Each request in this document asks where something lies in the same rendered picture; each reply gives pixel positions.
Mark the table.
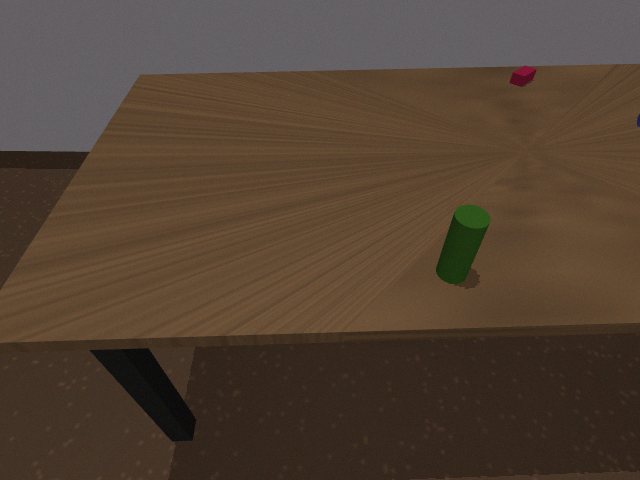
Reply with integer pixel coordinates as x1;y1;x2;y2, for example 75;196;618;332
0;64;640;441

